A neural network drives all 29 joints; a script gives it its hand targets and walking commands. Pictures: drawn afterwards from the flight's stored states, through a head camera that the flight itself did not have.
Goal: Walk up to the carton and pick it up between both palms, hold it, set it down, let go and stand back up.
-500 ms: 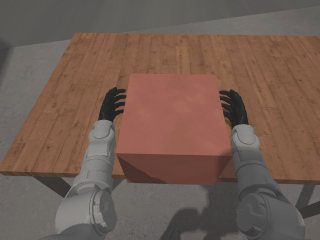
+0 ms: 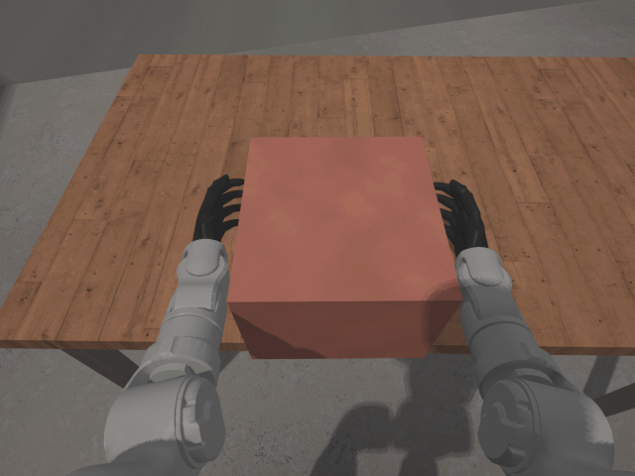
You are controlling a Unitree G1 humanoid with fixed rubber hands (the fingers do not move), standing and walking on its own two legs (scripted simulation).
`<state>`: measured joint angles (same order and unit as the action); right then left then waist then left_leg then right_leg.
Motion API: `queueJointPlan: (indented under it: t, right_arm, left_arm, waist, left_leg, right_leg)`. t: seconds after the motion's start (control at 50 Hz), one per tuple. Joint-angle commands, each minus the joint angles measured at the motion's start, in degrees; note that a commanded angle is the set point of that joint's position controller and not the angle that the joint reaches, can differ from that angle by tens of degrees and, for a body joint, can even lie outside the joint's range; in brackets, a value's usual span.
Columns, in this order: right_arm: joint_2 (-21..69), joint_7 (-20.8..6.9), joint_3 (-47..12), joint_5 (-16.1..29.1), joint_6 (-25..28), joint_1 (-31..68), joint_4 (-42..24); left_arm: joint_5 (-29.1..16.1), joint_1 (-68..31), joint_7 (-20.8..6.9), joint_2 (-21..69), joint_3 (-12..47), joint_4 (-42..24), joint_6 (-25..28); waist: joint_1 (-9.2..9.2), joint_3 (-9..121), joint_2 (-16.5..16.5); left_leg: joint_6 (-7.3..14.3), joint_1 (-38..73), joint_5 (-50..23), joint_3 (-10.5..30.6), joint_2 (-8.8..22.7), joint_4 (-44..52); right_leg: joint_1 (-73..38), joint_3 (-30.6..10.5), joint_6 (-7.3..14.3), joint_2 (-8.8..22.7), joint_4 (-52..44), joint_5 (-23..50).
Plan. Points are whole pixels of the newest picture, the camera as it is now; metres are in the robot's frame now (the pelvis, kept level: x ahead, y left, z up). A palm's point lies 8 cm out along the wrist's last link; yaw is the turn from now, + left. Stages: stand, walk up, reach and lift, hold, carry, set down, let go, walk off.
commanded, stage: set down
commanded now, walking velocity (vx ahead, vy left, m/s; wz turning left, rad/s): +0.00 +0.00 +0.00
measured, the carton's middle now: (336, 247) +0.42 +0.02 +0.01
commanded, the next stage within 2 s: none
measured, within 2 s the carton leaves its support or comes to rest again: neither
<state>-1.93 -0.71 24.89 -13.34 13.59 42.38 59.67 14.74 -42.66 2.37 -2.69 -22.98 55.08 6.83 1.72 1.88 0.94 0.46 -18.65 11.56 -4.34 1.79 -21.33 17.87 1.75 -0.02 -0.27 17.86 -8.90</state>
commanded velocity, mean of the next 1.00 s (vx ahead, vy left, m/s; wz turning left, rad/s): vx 0.00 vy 0.00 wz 0.00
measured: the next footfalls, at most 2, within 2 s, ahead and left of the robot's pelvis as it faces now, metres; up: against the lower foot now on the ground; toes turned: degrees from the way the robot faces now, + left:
none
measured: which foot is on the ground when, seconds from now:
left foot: down 0.00-1.00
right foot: down 0.00-1.00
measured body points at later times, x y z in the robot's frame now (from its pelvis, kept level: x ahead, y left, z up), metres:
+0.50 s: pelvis -0.02 -0.01 -0.02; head +0.05 -0.01 +0.42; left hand +0.42 +0.22 +0.06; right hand +0.45 -0.22 +0.06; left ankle -0.02 +0.11 -0.75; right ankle -0.01 -0.12 -0.75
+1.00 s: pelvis -0.05 -0.03 -0.02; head +0.01 -0.02 +0.43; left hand +0.41 +0.23 +0.13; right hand +0.44 -0.21 +0.13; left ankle -0.02 +0.11 -0.75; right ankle -0.01 -0.12 -0.75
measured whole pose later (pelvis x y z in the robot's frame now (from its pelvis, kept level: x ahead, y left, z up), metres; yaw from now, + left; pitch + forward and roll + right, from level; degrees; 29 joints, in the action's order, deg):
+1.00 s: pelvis -0.05 -0.03 -0.02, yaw +2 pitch +17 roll +0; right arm -20.7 5.2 -5.0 24.7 -3.6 56.8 61.0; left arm -19.3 -57.4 1.5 -23.4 1.0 61.4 -4.3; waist 1.0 11.6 1.5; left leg -1.9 -35.8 9.0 -0.6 2.8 -28.1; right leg 35.5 3.8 2.7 -1.5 27.1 -8.6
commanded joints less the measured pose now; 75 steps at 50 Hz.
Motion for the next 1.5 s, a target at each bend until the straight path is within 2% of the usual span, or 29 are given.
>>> queueJointPlan:
  t: [0.0, 0.12, 0.16, 0.24, 0.3, 0.34, 0.38, 0.44, 0.52, 0.58, 0.68, 0.72, 0.84, 0.92, 0.98, 1.04, 1.06, 1.08, 1.16, 1.18, 1.2, 1.26, 1.3, 1.32, 1.34, 1.38, 1.42, 1.46, 1.48]
  right_arm:
    - [-7.42, 1.87, -12.46, 10.58, 0.83, 25.89, 1.4]
    - [-18.93, 4.51, -19.72, 21.86, 4.01, 35.37, -0.48]
    - [-22.0, 4.87, -21.34, 24.31, 4.98, 35.9, -0.03]
    - [-25.31, 4.5, -24.86, 29.28, 3.98, 36.2, 8.29]
    - [-26.07, 3.28, -29.54, 33.91, 2.33, 36.01, 17.72]
    - [-26.27, 2.29, -31.95, 36.8, 2.33, 37.74, 17.9]
    - [-25.22, 1.56, -33.17, 37.53, 2.63, 38.92, 15.05]
    - [-27.72, 0.41, -31.93, 38.08, 3.18, 40.68, 6.5]
    - [-27.48, -0.28, -30.63, 38.66, 0.11, 42.33, 6.05]
    - [-27.87, -0.44, -30.45, 38.43, -2.75, 45.17, 6.09]
    - [-30.57, 0.96, -27.3, 36.35, -4.7, 47.65, -3.21]
    - [-29.44, 2.33, -27.49, 35.65, -6.63, 47.0, -1.79]
    - [-29.36, 5.62, -29.01, 38.03, -12.23, 42.58, -2.77]
    - [-30.54, 6.44, -27.16, 37.98, -14.62, 44.8, -10.52]
    - [-29.32, 5.99, -26.18, 37.73, -18.51, 43.42, -8.93]
    - [-29.24, 5.39, -26.66, 38.29, -21.85, 46.26, -7.56]
    - [-29.62, 4.96, -26.66, 38.74, -22.35, 45.71, -7.26]
    - [-28.24, 4.52, -27.33, 39.16, -22.93, 44.38, -5.44]
    - [-28.31, 3.94, -26.89, 38.16, -22.59, 41.78, -6.92]
    - [-27.61, 3.8, -27.83, 37.92, -22.4, 35.73, -4.89]
    - [-28.99, 3.93, -26.25, 38.0, -21.77, 37.9, -6.45]
    - [-27.0, 4.45, -27.05, 37.32, -20.29, 25.02, -7.37]
    - [-25.8, 4.96, -28.26, 37.07, -18.86, 18.82, -10.01]
    - [-25.96, 5.47, -27.62, 37.28, -18.06, 19.72, -15.52]
    - [-23.69, 5.94, -28.98, 36.71, -17.0, 11.95, -15.96]
    - [-22.86, 6.69, -28.32, 36.15, -14.63, 11.51, -23.5]
    - [-22.63, 6.93, -26.19, 33.98, -12.04, 6.68, -32.29]
    - [-23.69, 6.66, -21.82, 32.11, -11.03, 9.3, -39.81]
    - [-23.44, 6.17, -21.68, 31.11, -11.08, 7.53, -42.07]
  left_arm:
    - [-8.59, -29.03, 4.25, -6.73, 10.36, -0.9, 3.52]
    - [-20.6, -37.44, 5.8, -15.2, 16.67, 4.53, 10.46]
    - [-22.45, -37.25, 5.51, -17.14, 17.05, 6.44, 11.65]
    - [-25.4, -36.91, 4.23, -16.92, 19.31, 12.1, 10.43]
    - [-27.03, -36.22, 2.29, -18.07, 20.68, 16.28, 8.61]
    - [-28.43, -36.74, 1.23, -18.26, 21.93, 16.79, 8.61]
    - [-29.91, -37.02, 0.45, -18.83, 22.56, 16.08, 9.66]
    - [-30.91, -39.3, 0.48, -21.54, 23.31, 6.82, 10.42]
    - [-32.66, -43.06, -0.3, -23.13, 25.17, 7.54, 8.62]
    - [-34.58, -46.44, 0.07, -24.69, 26.65, 9.24, 6.74]
    - [-34.32, -48.88, 1.31, -29.44, 23.65, 3.27, 4.6]
    - [-32.98, -47.23, 0.41, -30.77, 21.63, 6.28, 2.2]
    - [-31.53, -42.92, -1.64, -31.38, 19.77, 1.66, -5.72]
    - [-33.99, -46.93, -0.79, -31.46, 22.26, -6.22, -9.2]
    - [-35.11, -47.88, -0.89, -30.12, 24.38, -4.94, -12.44]
    - [-36.36, -50.74, -0.85, -31.18, 25.92, -1.61, -14.74]
    - [-37.11, -50.74, -0.49, -31.05, 26.77, -2.55, -14.46]
    - [-37.04, -50.09, -0.33, -29.76, 28.22, -1.52, -14.42]
    - [-34.84, -46.27, -0.73, -29.79, 26.35, -1.16, -13.96]
    - [-33.47, -39.52, -1.1, -28.52, 25.72, 0.01, -14.26]
    - [-31.83, -41.53, -1.36, -30.6, 23.34, -2.44, -14.48]
    - [-26.08, -28.94, -2.37, -27.91, 19.27, -7.72, -15.15]
    - [-22.6, -20.5, -3.42, -27.55, 15.52, -10.63, -15.78]
    - [-22.43, -20.56, -3.76, -29.23, 13.0, -15.04, -15.69]
    - [-20.39, -12.1, -4.08, -27.07, 12.28, -17.04, -15.85]
    - [-20.82, -10.3, -4.04, -26.81, 11.17, -23.94, -14.79]
    - [-22.02, -5.32, -3.51, -24.83, 12.33, -32.45, -13.66]
    - [-24.68, -9.71, -2.63, -25.14, 13.86, -40.06, -12.88]
    - [-25.41, -8.08, -2.18, -24.46, 14.4, -40.97, -13.04]
  waist:
    - [1.21, 33.96, -3.65]
    - [0.52, 56.96, -4.25]
    - [0.84, 61.03, -2.28]
    - [0.24, 55.25, -2.37]
    - [0.1, 46.44, -0.87]
    - [0.69, 45.09, -0.25]
    - [1.07, 46.26, 2.68]
    - [1.24, 53.44, 0.07]
    - [1.13, 50.43, -1.82]
    - [1.32, 49.78, -0.58]
    - [1.22, 63.41, 1.42]
    - [1.01, 60.93, 4.9]
    - [0.39, 50.7, 4.67]
    - [-1.01, 52.85, -0.72]
    - [-2.28, 44.46, -2.83]
    - [-2.15, 37.42, -1.96]
    - [-2.04, 38.5, -4.04]
    - [-2.24, 36.97, -5.56]
    - [-1.47, 37.22, -4.48]
    - [-1.73, 35.03, -3.76]
    - [-0.97, 37.26, -4.5]
    - [-0.35, 34.6, -4.54]
    - [0.47, 30.58, -2.38]
    - [0.35, 31.11, -0.45]
    - [0.74, 29.01, 0.51]
    - [1.03, 28.51, 0.5]
    - [-0.35, 27.46, 0.6]
    - [-2.41, 29.95, -2.57]
    - [-2.5, 28.53, -1.01]
  left_leg:
    - [-2.69, 4.77, -26.17, -1.27, 0.05, -4.1]
    - [-4.76, 3.8, -34.09, 0.94, 0.3, -12.07]
    - [-5.66, 3.82, -38.2, 1.08, 0.42, -14.8]
    - [-6.91, 6.94, -38.79, 1.81, 0.68, -16.65]
    - [-6.33, 7.11, -37.16, 2.9, 1.07, -16.29]
    - [-5.64, 4.24, -34.22, 3.15, 0.78, -15.95]
    - [-3.94, -0.18, -30.56, 3.13, 0.38, -15.0]
    - [-4.15, 0.26, -31.95, 3.03, -0.15, -14.78]
    - [-3.39, -1.41, -24.04, 2.8, -0.61, -14.04]
    - [-1.86, -6.16, -15.17, 2.43, -0.98, -12.65]
    - [-0.84, -9.38, -17.39, 1.44, -1.95, -13.08]
    - [-0.04, -12.6, -16.54, 1.31, -2.39, -12.09]
    - [-0.24, -11.05, -14.49, 1.31, -2.71, -6.88]
    - [-1.66, -3.06, -15.79, 1.84, -2.56, -5.71]
    - [-1.75, -1.06, -11.37, 2.4, -2.11, -3.98]
    - [-0.87, -0.72, -5.69, 2.75, -2.02, -2.06]
    - [-0.81, -0.32, -5.68, 3.19, -1.95, -2.36]
    - [-0.97, -0.03, -5.68, 3.42, -1.93, -2.47]
    - [-0.79, 2.28, -8.58, 3.65, -1.77, -2.09]
    - [-1.27, 3.77, -12.55, 4.25, -1.8, -2.28]
    - [-1.53, 4.66, -14.45, 3.79, -1.88, -2.38]
    - [-2.6, 7.4, -20.22, 3.49, -2.38, -1.44]
    - [-2.35, 8.02, -23.66, 2.74, -2.9, -0.64]
    - [-1.73, 7.85, -23.57, 2.22, -3.46, -0.08]
    - [-1.46, 8.34, -25.01, 2.2, -3.57, 0.48]
    - [-0.92, 6.52, -23.37, 1.87, -3.87, 1.02]
    - [-1.67, 7.74, -22.9, 1.71, -3.9, 0.26]
    - [-2.81, 10.29, -21.54, 1.64, -3.89, -0.49]
    - [-2.51, 11.48, -20.78, 1.58, -3.64, -0.94]
  right_leg:
    - [-9.21, 0.08, -0.32, -1.84, 4.19, 19.18]
    - [-5.39, 0.16, -0.53, -2.33, 10.61, 29.35]
    - [-5.06, 0.7, -0.73, -2.96, 12.46, 33.53]
    - [2.07, 1.87, -0.67, -3.8, 11.87, 29.49]
    - [6.91, 1.9, -0.69, -3.89, 11.3, 24.42]
    - [7.31, 1.67, -0.76, -3.69, 11.51, 22.84]
    - [5.76, 1.24, -1.74, -3.1, 12.23, 22.97]
    - [3.59, 1.38, -1.99, -3.26, 13.13, 25.55]
    - [6.93, 0.73, -1.42, -2.13, 12.05, 17.93]
    - [6.42, 0.08, -1.56, -1.42, 11.78, 11.27]
    - [-5.91, -0.93, -2.39, -1.54, 15.05, 21.1]
    - [-12.12, -1.57, -3.25, -1.23, 15.84, 26.37]
    - [-17.87, -2.9, -3.33, -0.78, 12.15, 25.5]
    - [-11.69, -1.2, -1.8, -1.61, 9.24, 18.65]
    - [-8.42, -0.99, -0.5, -1.55, 6.36, 11.17]
    - [-3.74, -0.81, -0.48, -1.02, 4.52, 3.33]
    - [-2.47, -0.81, 0.02, -0.8, 4.67, 1.54]
    - [-1.23, -0.93, 0.5, -0.76, 4.44, 0.94]
    - [-4.84, -1.48, 0.59, -0.38, 3.9, 5.52]
    - [-7.07, -1.39, 0.58, -0.7, 4.12, 9.6]
    - [-8.97, -1.52, 0.16, -0.94, 4.17, 11.91]
    - [-16.51, -1.7, -0.38, -1.34, 3.37, 18.79]
    - [-21.96, -2.09, -0.76, -1.49, 2.9, 24.23]
    - [-23.57, -2.19, -1.32, -1.55, 2.87, 26.01]
    - [-26.39, -2.46, -1.81, -1.3, 2.89, 28.3]
    - [-26.72, -2.49, -2.02, -1.51, 3.08, 27.39]
    - [-24.25, -2.0, -1.47, -2.01, 2.7, 24.75]
    - [-18.69, -1.02, -0.97, -2.18, 2.74, 19.74]
    - [-16.83, -0.84, -0.54, -2.35, 2.45, 17.38]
